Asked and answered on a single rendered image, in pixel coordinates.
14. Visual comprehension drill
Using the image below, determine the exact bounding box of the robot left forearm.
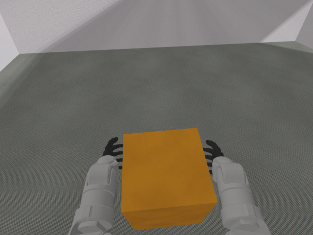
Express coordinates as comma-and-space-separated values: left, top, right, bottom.
68, 155, 119, 235

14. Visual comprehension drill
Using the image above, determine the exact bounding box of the left robot hand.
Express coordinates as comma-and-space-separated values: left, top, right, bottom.
103, 137, 123, 169

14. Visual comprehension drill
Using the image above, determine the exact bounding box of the carton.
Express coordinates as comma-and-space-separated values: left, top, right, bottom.
121, 128, 218, 230

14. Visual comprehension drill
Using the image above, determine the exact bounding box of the robot right forearm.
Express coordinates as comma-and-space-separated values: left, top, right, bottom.
212, 156, 272, 235

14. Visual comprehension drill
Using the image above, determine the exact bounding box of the right robot hand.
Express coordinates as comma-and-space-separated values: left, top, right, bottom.
203, 140, 224, 174

